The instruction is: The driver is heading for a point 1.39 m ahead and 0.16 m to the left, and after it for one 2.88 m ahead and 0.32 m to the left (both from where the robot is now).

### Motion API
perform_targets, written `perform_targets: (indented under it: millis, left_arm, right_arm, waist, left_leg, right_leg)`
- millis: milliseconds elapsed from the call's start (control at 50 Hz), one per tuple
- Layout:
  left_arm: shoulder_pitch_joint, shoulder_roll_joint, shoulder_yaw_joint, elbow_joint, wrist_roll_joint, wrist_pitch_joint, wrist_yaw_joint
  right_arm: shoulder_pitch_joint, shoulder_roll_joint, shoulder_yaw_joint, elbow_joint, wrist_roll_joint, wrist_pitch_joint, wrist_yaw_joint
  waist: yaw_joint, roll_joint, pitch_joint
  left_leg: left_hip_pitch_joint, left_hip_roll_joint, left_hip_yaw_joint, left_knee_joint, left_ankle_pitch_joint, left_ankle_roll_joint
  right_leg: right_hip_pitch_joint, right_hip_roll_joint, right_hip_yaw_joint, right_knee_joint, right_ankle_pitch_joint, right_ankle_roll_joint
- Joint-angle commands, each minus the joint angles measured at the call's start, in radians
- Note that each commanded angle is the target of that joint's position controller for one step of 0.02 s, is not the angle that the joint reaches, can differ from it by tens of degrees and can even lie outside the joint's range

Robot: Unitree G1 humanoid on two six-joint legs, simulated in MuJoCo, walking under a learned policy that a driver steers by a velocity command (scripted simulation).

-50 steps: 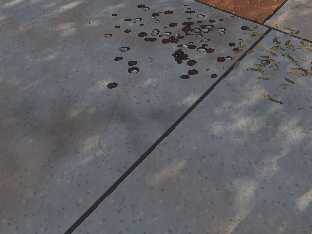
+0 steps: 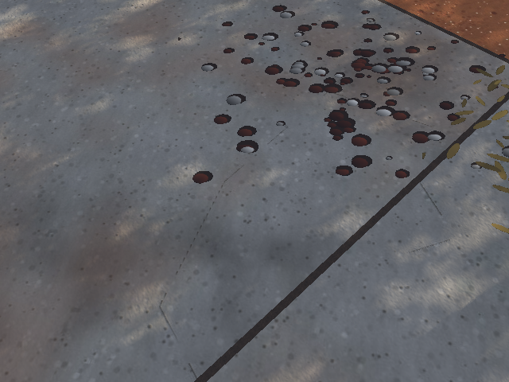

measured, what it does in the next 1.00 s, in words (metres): walks ahead, turning left: left foot, then right foot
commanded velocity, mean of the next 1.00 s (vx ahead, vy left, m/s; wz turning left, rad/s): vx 0.50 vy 0.00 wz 0.31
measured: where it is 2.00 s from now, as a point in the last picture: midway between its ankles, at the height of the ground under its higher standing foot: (237, 183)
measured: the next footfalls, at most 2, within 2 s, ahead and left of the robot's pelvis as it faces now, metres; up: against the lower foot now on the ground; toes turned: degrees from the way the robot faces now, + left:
left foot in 0.02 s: +0.17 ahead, +0.03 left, +0.00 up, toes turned +4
right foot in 0.58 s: +0.52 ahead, -0.06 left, +0.00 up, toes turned +18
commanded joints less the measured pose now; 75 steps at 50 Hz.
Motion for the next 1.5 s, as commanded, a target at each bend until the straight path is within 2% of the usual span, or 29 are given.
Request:
perform_targets:
  millis: [20, 40, 60, 80, 120, 140, 240, 320, 460, 520, 560, 580, 600, 620, 640, 660, 680, 780, 900, 1000, 1060, 1100, 1120, 1140, 1160, 1200, 1240, 1320, 1500]
  left_arm:
    - [-0.103, 0.227, 0.05, -0.073, -0.003, 0.002, 0.011]
    - [-0.095, 0.131, 0.032, -0.111, 0.02, -0.007, -0.003]
    - [-0.033, 0.12, 0.035, -0.152, -0.004, -0.007, -0.017]
    - [-0.119, 0.177, 0.038, -0.173, 0.012, -0.021, -0.025]
    - [-0.191, 0.184, 0.045, -0.192, 0.007, -0.029, -0.033]
    - [-0.187, 0.171, 0.043, -0.197, 0.022, -0.009, -0.034]
    - [-0.292, 0.132, 0.034, -0.259, 0.033, 0.049, -0.043]
    - [-0.462, 0.146, 0.035, -0.322, 0.027, 0.058, -0.05]
    - [-0.653, 0.14, 0.014, -0.399, 0.017, 0.041, -0.066]
    - [-0.538, 0.169, 0.024, -0.376, 0.011, 0.026, -0.06]
    - [-0.275, 0.224, 0.051, -0.295, 0.009, 0.009, -0.038]
    - [-0.112, 0.282, 0.067, -0.274, 0.031, 0.0, -0.021]
    - [-0.056, 0.371, 0.094, -0.254, 0.046, 0.01, -0.022]
    - [-0.097, 0.292, 0.088, -0.247, 0.013, 0.023, -0.036]
    - [-0.196, 0.222, 0.073, -0.262, 0.003, 0.022, -0.041]
    - [-0.243, 0.178, 0.064, -0.261, 0.008, 0.016, -0.047]
    - [-0.241, 0.163, 0.058, -0.247, 0.01, 0.01, -0.046]
    - [-0.143, 0.155, 0.053, -0.167, -0.008, -0.02, -0.052]
    - [-0.035, 0.162, 0.051, -0.113, -0.012, -0.013, -0.051]
    - [0.044, 0.179, 0.051, -0.075, -0.004, -0.005, -0.04]
    - [0.021, 0.203, 0.058, -0.07, 0.003, 0.004, -0.031]
    - [-0.002, 0.202, 0.058, -0.069, -0.007, 0.007, -0.034]
    - [-0.022, 0.17, 0.048, -0.101, -0.018, 0.003, -0.038]
    - [0.076, 0.046, 0.023, -0.128, -0.047, 0.006, -0.036]
    - [0.063, 0.164, 0.054, -0.109, -0.022, 0.022, -0.024]
    - [-0.062, 0.147, 0.062, -0.128, -0.007, 0.03, -0.039]
    - [-0.074, 0.129, 0.068, -0.127, 0.012, 0.054, -0.054]
    - [-0.143, 0.098, 0.071, -0.161, 0.017, 0.083, -0.075]
    - [-0.465, 0.085, 0.048, -0.286, 0.018, 0.083, -0.105]
  right_arm:
    - [0.451, -0.187, -0.071, 0.094, -0.011, -0.008, -0.019]
    - [0.464, -0.237, -0.083, 0.097, -0.007, -0.002, -0.025]
    - [0.424, -0.271, -0.095, 0.082, 0.006, 0.004, -0.022]
    - [0.333, -0.231, -0.093, 0.067, 0.026, 0.006, -0.022]
    - [0.247, -0.143, -0.073, 0.054, 0.012, 0.0, -0.023]
    - [0.248, -0.135, -0.067, 0.052, 0.014, -0.01, -0.028]
    - [0.331, -0.186, -0.073, 0.07, 0.023, -0.037, -0.032]
    - [0.449, -0.181, -0.072, 0.081, 0.025, -0.025, -0.035]
    - [0.55, -0.176, -0.067, 0.089, 0.005, -0.022, -0.055]
    - [0.484, -0.198, -0.067, 0.079, 0.004, -0.031, -0.063]
    - [0.443, -0.217, -0.068, 0.077, 0.007, -0.043, -0.051]
    - [0.443, -0.174, -0.057, 0.051, 0.014, -0.051, -0.042]
    - [0.605, -0.082, -0.041, 0.06, 0.051, -0.045, -0.04]
    - [0.582, -0.18, -0.054, 0.076, 0.012, -0.039, -0.049]
    - [0.472, -0.183, -0.058, 0.059, 0.002, -0.037, -0.044]
    - [0.4, -0.165, -0.052, 0.038, -0.002, -0.038, -0.037]
    - [0.369, -0.156, -0.052, 0.028, -0.006, -0.033, -0.03]
    - [0.331, -0.105, -0.038, 0.013, -0.023, -0.003, -0.005]
    - [0.045, -0.074, -0.01, -0.077, -0.013, -0.006, 0.005]
    - [-0.09, -0.083, -0.003, -0.118, -0.004, -0.014, 0.0]
    - [-0.051, -0.105, -0.012, -0.114, -0.002, -0.029, -0.01]
    - [0.167, -0.148, -0.035, -0.043, -0.013, -0.05, -0.028]
    - [0.335, -0.219, -0.056, -0.016, -0.037, -0.061, -0.044]
    - [0.397, -0.308, -0.077, -0.017, -0.054, -0.053, -0.05]
    - [0.377, -0.261, -0.078, -0.017, -0.015, -0.036, -0.045]
    - [0.225, -0.136, -0.048, -0.035, -0.001, -0.041, -0.037]
    - [0.205, -0.099, -0.039, -0.021, 0.002, -0.056, -0.042]
    - [0.264, -0.112, -0.048, 0.013, 0.014, -0.085, -0.046]
    - [0.392, -0.144, -0.054, 0.073, 0.003, -0.075, -0.054]
  waist:
    - [-0.27, -0.084, -0.192]
    - [-0.201, 0.109, -0.235]
    - [-0.133, 0.187, -0.316]
    - [-0.119, 0.022, -0.173]
    - [-0.039, -0.105, -0.007]
    - [-0.011, -0.118, -0.002]
    - [-0.015, -0.019, -0.005]
    - [-0.095, 0.033, -0.021]
    - [-0.163, 0.072, -0.014]
    - [-0.088, 0.091, -0.037]
    - [0.035, 0.054, -0.162]
    - [0.091, -0.016, -0.289]
    - [0.032, -0.272, -0.413]
    - [0.013, -0.158, -0.332]
    - [-0.01, -0.07, -0.167]
    - [-0.018, -0.017, -0.099]
    - [-0.033, -0.036, -0.069]
    - [-0.069, -0.099, -0.061]
    - [-0.011, -0.088, -0.003]
    - [0.024, -0.087, 0.009]
    - [-0.013, -0.091, -0.007]
    - [-0.107, -0.05, -0.119]
    - [-0.172, 0.02, -0.244]
    - [-0.136, 0.209, -0.37]
    - [-0.139, 0.13, -0.349]
    - [-0.078, 0.054, -0.103]
    - [-0.032, 0.081, -0.047]
    - [-0.008, 0.059, -0.041]
    - [-0.069, 0.052, 0.027]
  left_leg:
    - [0.533, 0.029, -0.119, -0.113, -0.044, 0.109]
    - [0.707, 0.268, -0.441, -0.07, 0.043, 0.174]
    - [0.869, 0.426, -0.917, -0.219, -0.07, 0.364]
    - [0.734, 0.393, -0.826, -0.331, -0.245, 0.313]
    - [0.45, 0.324, -0.663, -0.407, -0.132, 0.223]
    - [0.368, 0.284, -0.601, -0.406, -0.028, 0.198]
    - [0.26, 0.172, -0.444, -0.417, 0.177, 0.124]
    - [0.394, 0.156, -0.462, -0.379, 0.253, 0.044]
    - [0.602, 0.189, -0.491, -0.303, 0.403, 0.049]
    - [0.566, 0.211, -0.475, -0.238, 0.575, 0.013]
    - [0.511, 0.159, -0.42, 0.035, 0.68, -0.021]
    - [0.355, 0.116, -0.39, 0.279, 0.39, -0.032]
    - [0.053, -0.06, -0.268, 0.62, -0.348, -0.08]
    - [-0.055, -0.011, -0.285, 0.71, -0.405, -0.066]
    - [-0.076, 0.03, -0.285, 0.7, -0.305, -0.069]
    - [-0.066, 0.059, -0.275, 0.656, -0.25, -0.071]
    - [-0.05, 0.083, -0.265, 0.615, -0.235, -0.073]
    - [-0.05, 0.123, -0.198, 0.504, -0.182, -0.101]
    - [-0.109, 0.156, -0.114, 0.202, 0.03, -0.132]
    - [-0.054, 0.123, -0.099, 0.033, 0.04, -0.124]
    - [0.055, 0.094, -0.11, -0.047, -0.054, -0.1]
    - [0.369, 0.07, -0.11, -0.156, -0.046, -0.064]
    - [0.624, 0.249, -0.289, -0.17, -0.129, -0.016]
    - [0.893, 0.536, -0.669, -0.215, -0.158, 0.081]
    - [0.793, 0.546, -0.788, -0.295, -0.278, 0.112]
    - [0.527, 0.436, -0.515, -0.38, -0.238, 0.054]
    - [0.398, 0.363, -0.345, -0.428, -0.105, 0.0]
    - [0.393, 0.346, -0.197, -0.462, 0.057, 0.0]
    - [0.486, 0.342, 0.011, -0.447, 0.224, -0.016]
  right_leg:
    - [-0.287, -0.248, -0.017, 0.702, 1.133, 0.043]
    - [-0.557, -0.101, -0.022, 1.041, 0.126, 0.029]
    - [-0.87, 0.003, 0.144, 1.298, -0.106, 0.054]
    - [-0.953, -0.081, 0.21, 1.196, 0.034, 0.024]
    - [-0.864, -0.141, 0.187, 1.039, 0.124, 0.032]
    - [-0.801, -0.161, 0.19, 0.98, 0.122, 0.051]
    - [-0.769, -0.188, 0.129, 0.739, 0.244, 0.115]
    - [-0.872, -0.169, 0.122, 0.576, 0.403, 0.128]
    - [-0.892, -0.108, 0.098, 0.341, 0.403, 0.095]
    - [-0.642, -0.072, 0.099, 0.225, 0.352, 0.037]
    - [-0.315, -0.062, 0.102, 0.146, 0.359, -0.015]
    - [-0.071, -0.246, 0.294, 0.155, 0.222, -0.061]
    - [0.174, -0.515, 0.764, 0.099, 0.203, -0.219]
    - [0.069, -0.497, 0.882, 0.012, 0.08, -0.219]
    - [-0.091, -0.451, 0.721, -0.02, 0.075, -0.197]
    - [-0.196, -0.401, 0.6, -0.046, 0.175, -0.173]
    - [-0.253, -0.358, 0.51, -0.064, 0.273, -0.148]
    - [-0.311, -0.29, 0.333, -0.127, 0.485, -0.134]
    - [-0.298, -0.245, 0.224, -0.17, 0.571, -0.108]
    - [-0.207, -0.282, 0.251, -0.11, 0.663, -0.109]
    - [-0.171, -0.302, 0.286, -0.017, 0.769, -0.099]
    - [-0.234, -0.241, 0.244, 0.23, 0.849, -0.067]
    - [-0.407, -0.189, 0.209, 0.472, 0.615, -0.046]
    - [-0.735, -0.046, 0.107, 0.786, -0.025, -0.006]
    - [-0.822, -0.06, 0.15, 0.908, -0.093, -0.015]
    - [-0.821, -0.142, 0.177, 0.887, 0.069, -0.015]
    - [-0.755, -0.174, 0.168, 0.842, 0.118, 0.002]
    - [-0.81, -0.186, 0.151, 0.836, 0.223, 0.021]
    - [-0.843, -0.17, 0.046, 0.456, 0.437, 0.013]
Over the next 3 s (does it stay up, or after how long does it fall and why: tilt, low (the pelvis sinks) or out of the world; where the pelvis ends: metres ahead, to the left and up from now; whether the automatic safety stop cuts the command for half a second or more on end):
stays up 1.35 0.09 0.02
